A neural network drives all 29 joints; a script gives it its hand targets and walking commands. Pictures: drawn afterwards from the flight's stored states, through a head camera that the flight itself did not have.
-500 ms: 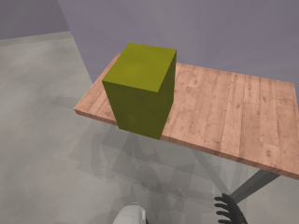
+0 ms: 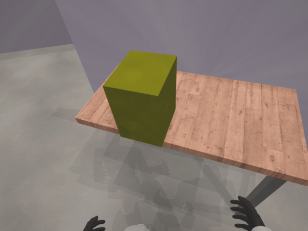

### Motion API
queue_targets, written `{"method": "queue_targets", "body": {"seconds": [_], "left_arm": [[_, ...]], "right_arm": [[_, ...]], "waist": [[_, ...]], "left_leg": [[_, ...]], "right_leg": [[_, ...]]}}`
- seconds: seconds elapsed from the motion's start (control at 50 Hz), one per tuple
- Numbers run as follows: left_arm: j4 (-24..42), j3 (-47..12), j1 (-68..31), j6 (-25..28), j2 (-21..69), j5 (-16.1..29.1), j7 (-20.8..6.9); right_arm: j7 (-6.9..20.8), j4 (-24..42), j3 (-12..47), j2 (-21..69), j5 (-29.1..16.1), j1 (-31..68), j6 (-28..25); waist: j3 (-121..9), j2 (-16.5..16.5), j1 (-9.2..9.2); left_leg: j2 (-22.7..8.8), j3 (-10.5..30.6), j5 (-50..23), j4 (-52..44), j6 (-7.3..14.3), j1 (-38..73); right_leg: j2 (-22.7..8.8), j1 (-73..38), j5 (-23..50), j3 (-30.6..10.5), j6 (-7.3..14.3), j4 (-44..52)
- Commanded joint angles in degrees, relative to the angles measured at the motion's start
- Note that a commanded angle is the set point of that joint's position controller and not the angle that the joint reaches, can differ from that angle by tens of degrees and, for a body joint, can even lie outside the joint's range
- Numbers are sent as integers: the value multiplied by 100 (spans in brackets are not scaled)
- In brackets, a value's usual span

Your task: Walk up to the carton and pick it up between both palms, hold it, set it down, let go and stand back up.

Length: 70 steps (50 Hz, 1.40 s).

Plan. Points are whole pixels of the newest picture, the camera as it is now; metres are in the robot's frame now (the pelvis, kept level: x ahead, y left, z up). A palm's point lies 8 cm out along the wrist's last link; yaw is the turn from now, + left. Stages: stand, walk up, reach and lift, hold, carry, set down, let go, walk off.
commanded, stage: walk up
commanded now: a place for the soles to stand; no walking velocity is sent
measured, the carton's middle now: (146, 99) +0.53 +0.06 +0.01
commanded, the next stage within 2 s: none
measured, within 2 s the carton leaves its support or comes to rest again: neither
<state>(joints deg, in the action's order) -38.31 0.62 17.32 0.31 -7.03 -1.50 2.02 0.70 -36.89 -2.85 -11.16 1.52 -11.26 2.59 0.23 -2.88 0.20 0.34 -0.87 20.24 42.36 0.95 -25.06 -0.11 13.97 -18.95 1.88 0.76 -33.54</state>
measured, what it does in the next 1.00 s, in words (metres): steps on the spot: left foot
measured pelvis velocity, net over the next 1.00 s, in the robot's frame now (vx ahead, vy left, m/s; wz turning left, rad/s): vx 0.02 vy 0.07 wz -0.04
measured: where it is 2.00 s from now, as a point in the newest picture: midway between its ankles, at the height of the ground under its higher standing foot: outside the picture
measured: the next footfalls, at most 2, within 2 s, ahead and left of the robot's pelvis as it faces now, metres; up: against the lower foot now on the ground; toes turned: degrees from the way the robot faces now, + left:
left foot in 0.08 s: +0.07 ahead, +0.12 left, +0.00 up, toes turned +1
left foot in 1.16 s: +0.20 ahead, +0.30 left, +0.00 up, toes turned -14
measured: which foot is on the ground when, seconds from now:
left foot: up 0.00-0.06, down 0.08-0.84, up 0.86-1.00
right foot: down 0.00-1.00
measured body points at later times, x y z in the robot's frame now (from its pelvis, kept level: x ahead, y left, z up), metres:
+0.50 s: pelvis +0.00 +0.03 +0.01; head +0.00 +0.03 +0.46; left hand +0.08 +0.25 -0.11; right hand +0.10 -0.19 -0.12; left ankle +0.03 +0.12 -0.73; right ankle -0.01 -0.11 -0.73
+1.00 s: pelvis +0.02 +0.07 +0.01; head +0.05 +0.04 +0.46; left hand +0.04 +0.31 -0.10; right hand +0.19 -0.17 -0.10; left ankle +0.06 +0.18 -0.67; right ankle -0.01 -0.11 -0.73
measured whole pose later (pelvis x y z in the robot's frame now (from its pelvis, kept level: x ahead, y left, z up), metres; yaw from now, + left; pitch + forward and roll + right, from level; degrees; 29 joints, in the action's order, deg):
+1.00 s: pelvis +0.02 +0.07 +0.01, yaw -2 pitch +1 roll -1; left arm -41.9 2.8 26.3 3.3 -6.7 -2.5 6.0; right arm 3.4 -32.3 -3.7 -14.5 4.3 -11.3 2.9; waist 1.4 -5.5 2.7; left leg -1.7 -0.8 21.6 56.4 0.6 -32.0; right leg -4.4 9.5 -13.8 -2.6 -4.5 -21.7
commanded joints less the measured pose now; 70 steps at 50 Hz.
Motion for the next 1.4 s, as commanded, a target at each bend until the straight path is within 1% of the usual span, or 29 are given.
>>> {"method": "queue_targets", "body": {"seconds": [0.0,0.04,0.08,0.1,0.14,0.2,0.32,0.34,0.44,0.62,0.78,0.8,0.82,0.84,0.86,0.9,0.92,0.98,1.0,1.02,1.08,1.12,1.14,1.16,1.18,1.22,1.26,1.34,1.38], "left_arm": [[607,214,-533,231,-706,27,-42],[437,204,-175,204,-647,69,-137],[351,100,125,222,-356,72,-209],[350,66,55,226,-297,68,-178],[353,83,-263,202,-456,39,-180],[330,95,-164,198,-512,26,-202],[139,70,-4,232,-536,9,-199],[155,78,-93,236,-581,8,-206],[12,91,134,278,-571,33,-178],[-109,88,334,249,-567,32,-164],[-193,97,309,250,-586,18,-144],[-136,218,987,293,-672,-41,12],[-181,360,1404,300,-1063,-65,120],[-163,463,1436,296,-1301,-147,226],[-38,580,1295,309,-1425,-167,353],[89,587,1008,383,-1230,-110,514],[86,563,794,421,-1130,-105,519],[85,483,648,453,-934,-70,460],[103,497,553,455,-975,-46,432],[144,517,536,451,-1044,-17,392],[239,659,413,358,-1399,-23,282],[184,594,617,257,-1139,-38,201],[226,421,850,205,-577,-78,154],[406,335,969,113,-328,-105,223],[516,399,826,40,-492,-109,347],[470,353,449,42,-555,-75,338],[373,372,554,24,-622,-142,262],[527,393,184,-35,-784,-148,71],[599,398,34,-135,-779,-192,-44]], "right_arm": [[-29,327,76,-23,-4,76,-232],[-51,251,120,90,-17,-206,-366],[-56,310,62,-227,21,-209,-460],[-31,198,44,-270,14,-149,-439],[44,201,73,-112,3,-308,-446],[36,159,95,-178,-15,-409,-454],[44,60,52,-179,-56,-748,-462],[57,73,53,-182,-79,-716,-459],[30,-2,47,-133,-47,-844,-482],[-4,-83,28,-230,-63,-913,-488],[-32,-68,-10,-252,-50,-954,-506],[66,300,-145,-498,208,-287,-386],[137,614,-126,-371,318,215,-289],[178,751,-120,-290,362,227,-211],[201,904,-126,-394,399,274,-143],[275,1138,-72,-356,335,587,-70],[292,1158,-52,-319,273,535,-70],[380,1111,27,-319,234,703,-9],[428,1216,86,-285,223,872,-16],[469,1230,115,-260,220,1069,-31],[447,1147,133,-223,168,598,21],[371,840,-15,-541,211,-97,32],[337,877,-98,-914,291,-352,-38],[275,990,-166,-1345,298,-450,-49],[193,1060,-212,-1457,289,-49,0],[68,1198,15,-630,185,310,2],[-60,1148,38,-420,183,397,-90],[-212,873,18,-324,24,240,-479],[-314,750,-9,-349,59,38,-640]], "waist": [[54,857,-82],[-496,913,-2],[-671,346,164],[-647,-33,169],[-170,258,5],[216,-77,24],[100,-2,-38],[153,240,-53],[69,333,-48],[44,-13,-15],[36,446,-53],[17,-258,289],[568,299,537],[635,727,529],[581,611,493],[498,780,339],[430,1036,186],[36,1128,187],[42,1423,190],[-31,1302,284],[-170,1420,25],[-469,265,-245],[-867,-1083,-339],[-1075,-2011,-352],[-1050,-2281,-275],[-215,-965,-73],[-287,-404,71],[-242,470,15],[-43,557,-33]], "left_leg": [[-8,-10,-338,-860,-25,416],[-153,229,-1149,-1903,1,1115],[-667,1002,-1976,-1771,224,1859],[-614,945,-1580,-1785,364,1514],[-526,987,-794,-2115,309,926],[-385,880,-553,-2195,239,791],[-474,1086,-234,-2359,303,977],[-469,1097,-97,-2358,293,874],[-386,983,-976,-2121,340,1097],[-305,922,-1181,-2130,306,1099],[-306,898,-1779,-1815,333,1224],[61,137,-576,-833,337,659],[212,-178,383,-119,245,-793],[16,-94,1129,829,224,-1844],[-365,254,1165,1423,195,-2399],[-722,632,611,1810,64,-2489],[-763,609,330,1692,-24,-2300],[-642,161,-519,1192,-280,-1571],[-778,156,-762,727,-310,-1248],[-686,-71,-773,384,-338,-778],[-526,-383,-746,-513,-221,676],[-326,-456,-1048,-978,-189,2184],[-1367,726,-493,-1506,-39,2616],[-2400,2182,496,-2320,511,2230],[-2431,2629,1870,-2847,937,1453],[-1978,1517,1029,-2514,803,1300],[-1949,1219,127,-2468,901,1293],[-2562,1215,-136,-2733,1257,1127],[-2751,1145,-70,-2895,1242,1233]], "right_leg": [[-1031,65,1563,-889,540,1023],[-866,-457,1577,-743,355,681],[-562,39,823,-516,137,628],[-384,-198,396,-377,86,837],[-382,-320,156,-337,79,861],[-462,-182,243,-423,95,1003],[-424,-188,184,-306,86,1012],[-386,-168,98,-219,68,1017],[-503,-211,472,-288,62,1136],[-530,-351,620,-262,9,1109],[-587,-402,957,-224,37,1191],[-1252,-498,762,-1407,356,1375],[-2000,-850,371,-2521,801,1810],[-2745,-1375,64,-3308,1299,2060],[-3003,-1668,134,-3436,1467,2166],[-2499,-1486,667,-2793,1158,2096],[-2163,-1285,934,-2313,968,2026],[-1295,-880,1567,-1129,584,1760],[-1195,-610,1555,-1033,518,1715],[-1163,-293,1569,-1050,473,1675],[-1148,423,1336,-962,130,1113],[-531,1253,278,-640,-332,-119],[47,1935,-1273,-379,-635,-1567],[463,2188,-2602,-403,-673,-2817],[321,2099,-2349,-652,-543,-3568],[46,2424,-1648,-840,-455,-4045],[-34,2204,-1157,-749,-398,-4078],[-184,2118,-842,-646,-377,-4152],[-134,2347,-684,-770,-310,-4074]]}}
